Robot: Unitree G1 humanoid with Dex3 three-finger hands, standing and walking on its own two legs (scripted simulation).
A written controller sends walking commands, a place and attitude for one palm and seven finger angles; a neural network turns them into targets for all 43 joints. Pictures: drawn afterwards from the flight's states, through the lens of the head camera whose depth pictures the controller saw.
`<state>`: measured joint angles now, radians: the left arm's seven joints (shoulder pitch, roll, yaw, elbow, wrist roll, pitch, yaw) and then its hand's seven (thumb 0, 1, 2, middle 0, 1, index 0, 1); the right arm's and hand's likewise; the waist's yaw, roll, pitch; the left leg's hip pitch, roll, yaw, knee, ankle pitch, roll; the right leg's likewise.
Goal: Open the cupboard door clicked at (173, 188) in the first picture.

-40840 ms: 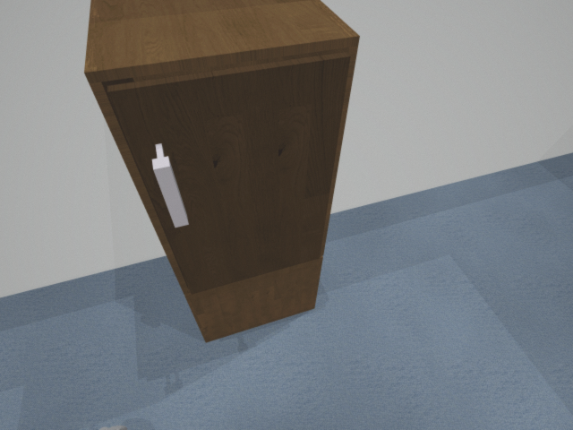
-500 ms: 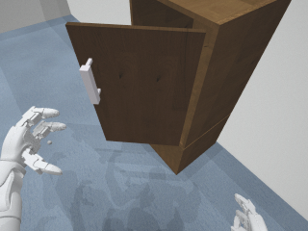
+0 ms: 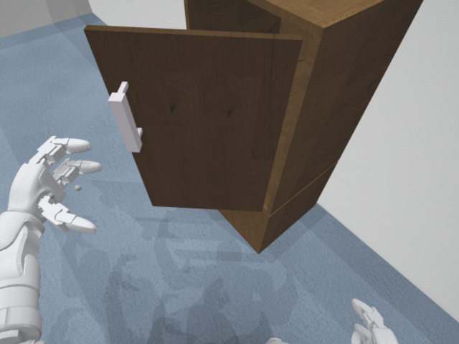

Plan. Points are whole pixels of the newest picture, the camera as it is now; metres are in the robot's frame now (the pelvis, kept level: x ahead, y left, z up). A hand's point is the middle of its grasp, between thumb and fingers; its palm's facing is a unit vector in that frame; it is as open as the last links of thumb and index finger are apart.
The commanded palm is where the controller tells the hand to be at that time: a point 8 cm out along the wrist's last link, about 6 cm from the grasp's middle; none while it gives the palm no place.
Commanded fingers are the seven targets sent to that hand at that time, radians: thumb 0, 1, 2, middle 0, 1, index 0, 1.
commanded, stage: move the hooked fingers beside the handle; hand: left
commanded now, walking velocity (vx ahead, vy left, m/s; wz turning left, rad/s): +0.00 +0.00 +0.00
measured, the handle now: (129, 117) +0.53 +0.24 +0.07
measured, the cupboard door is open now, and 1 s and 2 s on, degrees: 47 47 47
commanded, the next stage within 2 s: none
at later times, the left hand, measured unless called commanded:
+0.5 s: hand (81, 163) +0.39 +0.28 +0.09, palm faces +0.00 -1.00 -0.01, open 13.9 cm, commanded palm +0.37 +0.33 +0.08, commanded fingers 0.00 -0.50 0.30 -0.30 -1.20 -0.30 -1.20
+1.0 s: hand (87, 137) +0.46 +0.30 +0.08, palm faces -0.04 -1.00 -0.01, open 14.0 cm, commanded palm +0.44 +0.35 +0.08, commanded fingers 0.00 -0.50 0.30 -0.30 -1.20 -0.30 -1.20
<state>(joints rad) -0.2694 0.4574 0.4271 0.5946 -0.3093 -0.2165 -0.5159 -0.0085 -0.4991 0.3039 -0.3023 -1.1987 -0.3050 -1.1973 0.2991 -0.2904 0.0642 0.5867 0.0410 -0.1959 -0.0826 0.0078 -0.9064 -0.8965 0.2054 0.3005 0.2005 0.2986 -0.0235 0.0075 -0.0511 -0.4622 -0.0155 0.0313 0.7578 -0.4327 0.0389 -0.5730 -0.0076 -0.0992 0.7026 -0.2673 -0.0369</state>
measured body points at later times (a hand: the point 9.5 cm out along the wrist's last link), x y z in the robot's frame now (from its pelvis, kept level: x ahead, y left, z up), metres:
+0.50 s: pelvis +0.00 +0.00 -0.01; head +0.07 +0.01 +0.44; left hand +0.39 +0.34 +0.09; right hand +0.09 -0.27 -0.10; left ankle -0.03 +0.09 -0.71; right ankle +0.05 -0.10 -0.71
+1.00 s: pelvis +0.00 +0.01 -0.02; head +0.12 +0.04 +0.42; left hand +0.46 +0.35 +0.08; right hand +0.02 -0.26 -0.11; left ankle -0.03 +0.09 -0.71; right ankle +0.05 -0.10 -0.71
